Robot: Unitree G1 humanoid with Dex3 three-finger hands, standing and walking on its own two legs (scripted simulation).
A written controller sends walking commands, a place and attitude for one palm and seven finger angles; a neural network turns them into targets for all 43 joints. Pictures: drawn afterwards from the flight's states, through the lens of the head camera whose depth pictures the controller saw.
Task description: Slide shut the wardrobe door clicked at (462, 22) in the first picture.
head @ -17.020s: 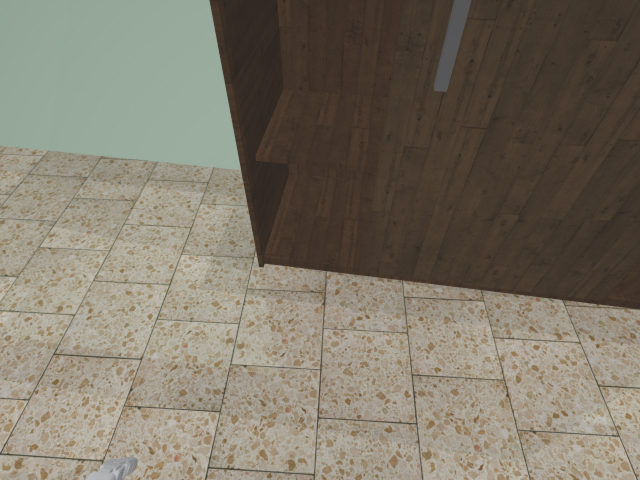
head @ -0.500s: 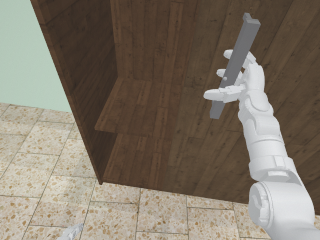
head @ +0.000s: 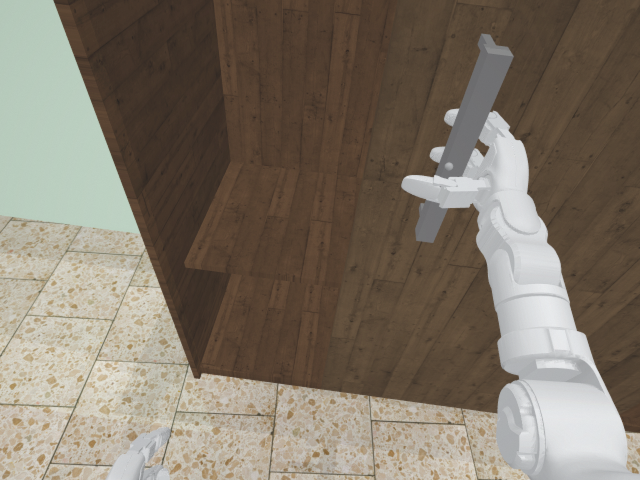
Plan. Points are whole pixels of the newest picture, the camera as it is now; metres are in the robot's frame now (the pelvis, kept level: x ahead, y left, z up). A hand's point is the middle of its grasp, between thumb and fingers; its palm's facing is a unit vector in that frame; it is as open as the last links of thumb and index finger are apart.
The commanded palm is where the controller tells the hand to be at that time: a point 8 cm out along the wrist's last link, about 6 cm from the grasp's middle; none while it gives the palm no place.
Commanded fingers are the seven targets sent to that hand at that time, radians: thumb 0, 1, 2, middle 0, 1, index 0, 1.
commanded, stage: grip the handle and tug to test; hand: right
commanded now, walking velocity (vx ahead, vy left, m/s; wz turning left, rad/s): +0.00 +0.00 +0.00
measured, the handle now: (451, 151) +0.50 -0.11 +0.20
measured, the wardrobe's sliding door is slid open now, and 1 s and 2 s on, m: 0.39 0.39 0.38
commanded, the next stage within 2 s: tug the door sideways, standing still in 1.16 s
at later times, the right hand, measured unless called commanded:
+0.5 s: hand (447, 165) +0.44 -0.09 +0.21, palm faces +0.00 +1.00 +0.03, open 6.5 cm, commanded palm +0.41 -0.15 +0.20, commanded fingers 0.00 -0.90 -0.90 0.45 1.40 0.45 1.40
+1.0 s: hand (445, 165) +0.44 -0.09 +0.21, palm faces +0.01 +1.00 +0.03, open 6.4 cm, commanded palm +0.40 -0.15 +0.20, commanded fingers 0.00 -0.90 -0.90 0.45 1.40 0.45 1.40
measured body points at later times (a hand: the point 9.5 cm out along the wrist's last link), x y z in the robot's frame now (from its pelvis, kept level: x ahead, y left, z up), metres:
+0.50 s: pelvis +0.00 -0.01 +0.00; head +0.00 +0.02 +0.45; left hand +0.10 +0.25 -0.12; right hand +0.43 -0.15 +0.21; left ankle -0.05 +0.07 -0.74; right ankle +0.03 -0.10 -0.74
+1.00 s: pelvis +0.00 +0.00 +0.00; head +0.00 +0.02 +0.45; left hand +0.11 +0.25 -0.11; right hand +0.43 -0.14 +0.21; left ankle -0.05 +0.07 -0.74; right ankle +0.03 -0.10 -0.74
